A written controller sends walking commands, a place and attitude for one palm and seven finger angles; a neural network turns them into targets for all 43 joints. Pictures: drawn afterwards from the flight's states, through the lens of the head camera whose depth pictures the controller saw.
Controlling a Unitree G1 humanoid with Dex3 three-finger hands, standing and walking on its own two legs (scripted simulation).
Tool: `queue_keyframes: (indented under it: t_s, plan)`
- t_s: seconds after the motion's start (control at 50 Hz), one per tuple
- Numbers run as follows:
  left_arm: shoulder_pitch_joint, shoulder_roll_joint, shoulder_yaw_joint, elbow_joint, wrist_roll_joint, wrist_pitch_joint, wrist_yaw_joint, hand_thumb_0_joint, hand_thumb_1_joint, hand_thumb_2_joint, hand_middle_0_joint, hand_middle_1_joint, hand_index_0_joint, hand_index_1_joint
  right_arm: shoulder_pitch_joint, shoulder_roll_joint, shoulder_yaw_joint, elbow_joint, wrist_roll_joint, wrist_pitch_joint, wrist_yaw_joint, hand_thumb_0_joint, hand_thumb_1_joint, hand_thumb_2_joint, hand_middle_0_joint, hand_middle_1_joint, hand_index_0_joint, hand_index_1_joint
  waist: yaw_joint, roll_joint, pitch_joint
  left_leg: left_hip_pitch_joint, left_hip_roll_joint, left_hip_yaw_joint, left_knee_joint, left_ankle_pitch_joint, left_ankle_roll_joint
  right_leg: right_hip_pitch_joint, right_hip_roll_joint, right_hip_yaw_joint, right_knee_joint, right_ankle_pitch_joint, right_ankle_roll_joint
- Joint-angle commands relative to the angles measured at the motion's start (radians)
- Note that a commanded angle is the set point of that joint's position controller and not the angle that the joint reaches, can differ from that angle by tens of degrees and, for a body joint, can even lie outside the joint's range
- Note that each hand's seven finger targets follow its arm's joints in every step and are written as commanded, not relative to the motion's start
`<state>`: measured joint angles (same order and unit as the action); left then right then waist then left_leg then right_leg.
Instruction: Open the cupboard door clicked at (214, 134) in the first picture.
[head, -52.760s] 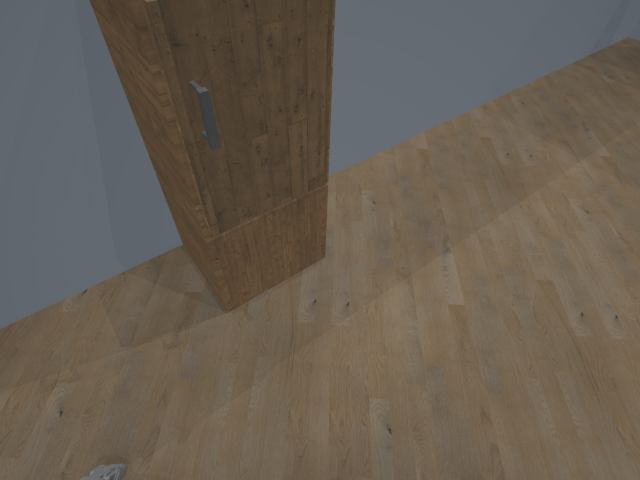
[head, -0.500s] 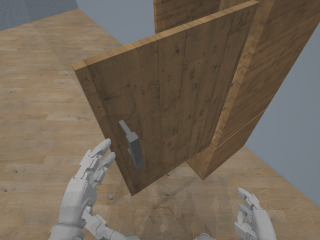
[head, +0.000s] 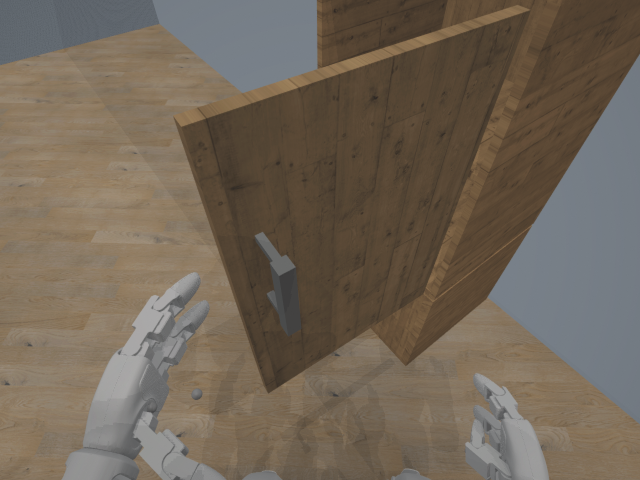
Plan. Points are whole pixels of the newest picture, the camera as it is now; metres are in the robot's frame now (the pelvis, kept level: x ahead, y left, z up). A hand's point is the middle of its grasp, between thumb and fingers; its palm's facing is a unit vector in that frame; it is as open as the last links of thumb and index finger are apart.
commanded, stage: draw the hand back to the body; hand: left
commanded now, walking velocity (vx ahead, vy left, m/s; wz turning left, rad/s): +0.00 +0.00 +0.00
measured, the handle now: (278, 286) +0.32 +0.08 +0.09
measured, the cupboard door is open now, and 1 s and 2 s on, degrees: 86 86 86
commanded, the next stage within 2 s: step back with the hand held close in 1.42 s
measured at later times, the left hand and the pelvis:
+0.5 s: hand (108, 362) +0.19 +0.21 +0.15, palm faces +0.20 -0.93 -0.31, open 15.3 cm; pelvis +0.01 +0.01 +0.04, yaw -1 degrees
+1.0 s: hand (32, 285) +0.23 +0.26 +0.21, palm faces +0.41 -0.81 -0.42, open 9.6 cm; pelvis +0.03 +0.01 +0.06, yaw -2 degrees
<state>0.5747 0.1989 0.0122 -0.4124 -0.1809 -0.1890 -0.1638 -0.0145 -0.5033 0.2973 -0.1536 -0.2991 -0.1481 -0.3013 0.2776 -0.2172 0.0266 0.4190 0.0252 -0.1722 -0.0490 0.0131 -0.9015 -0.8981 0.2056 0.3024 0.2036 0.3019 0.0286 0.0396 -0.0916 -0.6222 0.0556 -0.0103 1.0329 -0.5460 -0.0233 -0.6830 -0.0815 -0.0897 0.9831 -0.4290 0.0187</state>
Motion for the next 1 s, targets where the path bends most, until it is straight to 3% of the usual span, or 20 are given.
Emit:
queue_keyframes:
  t_s: [0.0, 0.08, 0.14, 0.22, 0.3, 0.32, 0.34, 0.36, 0.38, 0.42, 0.46, 0.62, 0.78, 0.84, 0.92, 0.98]
  plan:
    - [0.020, 0.081, 0.092, -0.248, -0.039, -0.042, 0.000, 0.000, -0.500, 0.300, -0.150, -0.300, -0.150, -0.300, -0.077, -0.106, -0.038, -0.168, 0.009, -0.071, -0.012, 0.000, -0.900, -0.900, 0.200, 0.300, 0.200, 0.300, -0.002, -0.021, -0.112, -0.001, -0.066, 0.002, -0.230, 0.242, 0.023, 0.225, 0.077, 0.005, -0.178, 0.161, -0.033]
    - [-0.005, 0.094, 0.101, -0.252, -0.053, -0.014, -0.025, 0.000, -0.500, 0.300, -0.150, -0.300, -0.150, -0.300, -0.086, -0.115, -0.030, -0.159, 0.009, -0.084, -0.017, 0.000, -0.900, -0.900, 0.200, 0.300, 0.200, 0.300, -0.006, -0.026, -0.073, 0.014, -0.063, -0.006, -0.259, 0.199, 0.024, 0.225, 0.077, 0.003, -0.210, 0.103, -0.030]
    - [-0.033, 0.131, 0.157, -0.249, -0.068, 0.001, -0.032, 0.000, -0.500, 0.300, -0.150, -0.300, -0.150, -0.300, -0.093, -0.118, -0.024, -0.146, 0.011, -0.093, -0.024, 0.000, -0.900, -0.900, 0.200, 0.300, 0.200, 0.300, -0.001, -0.018, -0.058, 0.024, -0.063, -0.006, -0.274, 0.176, 0.025, 0.241, 0.075, 0.010, -0.242, 0.060, -0.031]
    - [-0.065, 0.146, 0.190, -0.262, -0.089, 0.010, -0.043, 0.000, -0.500, 0.300, -0.150, -0.300, -0.150, -0.300, -0.098, -0.120, -0.021, -0.126, 0.016, -0.116, -0.028, 0.000, -0.900, -0.900, 0.200, 0.300, 0.200, 0.300, 0.005, -0.001, -0.076, 0.074, -0.062, -0.008, -0.296, 0.216, 0.023, 0.282, 0.077, 0.005, -0.258, 0.111, -0.033]
    - [-0.064, 0.161, 0.213, -0.273, -0.101, 0.030, -0.066, 0.000, -0.360, 0.360, -0.155, -0.300, -0.155, -0.300, -0.102, -0.120, -0.017, -0.111, 0.020, -0.138, -0.027, 0.000, -0.900, -0.900, 0.200, 0.300, 0.200, 0.300, 0.012, 0.029, -0.079, 0.120, -0.062, -0.008, -0.324, 0.271, 0.020, 0.313, 0.081, -0.009, -0.269, 0.192, -0.031]
    - [-0.060, 0.169, 0.227, -0.256, -0.102, 0.040, -0.068, 0.000, -0.325, 0.375, -0.156, -0.300, -0.156, -0.300, -0.109, -0.121, -0.016, -0.104, 0.019, -0.141, -0.028, 0.000, -0.900, -0.900, 0.200, 0.300, 0.200, 0.300, 0.016, 0.009, -0.073, 0.121, -0.061, -0.009, -0.331, 0.279, 0.021, 0.329, 0.081, -0.008, -0.278, 0.198, -0.033]
    - [-0.066, 0.317, 0.269, -0.363, 0.063, 0.043, 0.095, 0.000, -0.290, 0.390, -0.158, -0.300, -0.158, -0.300, -0.090, -0.107, -0.028, -0.108, -0.005, -0.125, -0.055, 0.000, -0.900, -0.900, 0.200, 0.300, 0.200, 0.300, 0.059, -0.002, -0.082, 0.122, -0.049, 0.024, -0.382, 0.276, 0.023, 0.393, 0.069, 0.036, -0.320, 0.202, -0.039]
    - [0.026, 0.209, 0.227, -0.303, 0.080, 0.074, 0.161, 0.000, -0.255, 0.405, -0.159, -0.300, -0.159, -0.300, -0.088, -0.085, -0.024, -0.099, -0.011, -0.117, -0.061, 0.000, -0.900, -0.900, 0.200, 0.300, 0.200, 0.300, 0.035, -0.010, -0.015, 0.130, -0.052, 0.034, -0.394, 0.259, 0.019, 0.374, 0.067, 0.030, -0.351, 0.185, -0.038]
    - [0.018, 0.167, 0.185, -0.291, 0.102, 0.086, 0.198, 0.000, -0.220, 0.420, -0.160, -0.300, -0.160, -0.300, -0.086, -0.086, -0.016, -0.084, -0.013, -0.106, -0.057, 0.000, -0.900, -0.900, 0.200, 0.300, 0.200, 0.300, 0.027, 0.016, 0.021, 0.141, -0.049, 0.034, -0.408, 0.258, 0.017, 0.383, 0.063, 0.021, -0.364, 0.178, -0.036]
    - [-0.007, 0.205, 0.213, -0.286, 0.130, 0.091, 0.246, 0.000, -0.150, 0.450, -0.162, -0.300, -0.162, -0.300, -0.105, -0.094, -0.022, -0.067, -0.015, -0.092, -0.062, 0.000, -0.900, -0.900, 0.200, 0.300, 0.200, 0.300, 0.029, -0.011, 0.028, 0.191, -0.040, 0.035, -0.428, 0.282, 0.023, 0.406, 0.063, 0.020, -0.403, 0.190, -0.036]
    - [-0.039, 0.193, 0.197, -0.291, 0.147, 0.086, 0.268, 0.000, -0.080, 0.480, -0.165, -0.300, -0.165, -0.300, -0.107, -0.096, -0.018, -0.059, -0.020, -0.087, -0.064, 0.000, -0.900, -0.900, 0.200, 0.300, 0.200, 0.300, 0.019, 0.014, 0.036, 0.242, -0.039, 0.036, -0.462, 0.285, 0.024, 0.421, 0.060, 0.019, -0.426, 0.190, -0.033]
    - [-0.072, 0.241, 0.263, -0.274, 0.172, 0.064, 0.306, 0.000, 0.200, 0.600, -0.175, -0.300, -0.175, -0.300, -0.148, -0.105, -0.021, -0.005, -0.032, -0.094, -0.063, 0.000, -0.900, -0.900, 0.200, 0.300, 0.200, 0.300, 0.037, 0.018, 0.043, 0.356, -0.027, 0.035, -0.578, 0.409, 0.026, 0.547, 0.058, 0.013, -0.492, 0.286, -0.034]
    - [-0.101, 0.260, 0.332, -0.267, 0.167, 0.049, 0.304, 0.000, 0.480, 0.720, -0.185, -0.300, -0.185, -0.300, -0.167, -0.105, -0.031, 0.033, -0.038, -0.086, -0.044, 0.000, -0.900, -0.900, 0.200, 0.300, 0.200, 0.300, 0.047, 0.037, 0.031, 0.443, -0.018, 0.047, -0.630, 0.572, 0.021, 0.620, 0.062, 0.018, -0.537, 0.397, -0.029]
    - [-0.118, 0.268, 0.363, -0.227, 0.162, 0.049, 0.303, 0.000, 0.585, 0.765, -0.189, -0.300, -0.189, -0.300, -0.174, -0.105, -0.035, 0.044, -0.038, -0.073, -0.042, 0.000, -0.900, -0.900, 0.200, 0.300, 0.200, 0.300, 0.046, 0.005, 0.059, 0.448, -0.015, 0.049, -0.648, 0.566, 0.020, 0.629, 0.066, 0.019, -0.556, 0.399, -0.028]
    - [-0.164, 0.312, 0.422, -0.227, 0.158, 0.044, 0.305, 0.000, 0.725, 0.825, -0.194, -0.300, -0.194, -0.300, -0.187, -0.108, -0.041, 0.055, -0.038, -0.063, -0.041, 0.000, -0.900, -0.900, 0.200, 0.300, 0.200, 0.300, 0.053, 0.027, 0.045, 0.478, -0.019, 0.061, -0.654, 0.570, 0.023, 0.647, 0.068, 0.027, -0.577, 0.417, -0.030]
    - [-0.196, 0.311, 0.438, -0.230, 0.154, 0.039, 0.304, 0.000, 0.830, 0.870, -0.198, -0.300, -0.198, -0.300, -0.191, -0.105, -0.043, 0.058, -0.038, -0.055, -0.039, 0.000, -0.900, -0.900, 0.200, 0.300, 0.200, 0.300, 0.049, 0.032, 0.043, 0.493, -0.022, 0.070, -0.662, 0.568, 0.025, 0.653, 0.068, 0.030, -0.589, 0.428, -0.027]
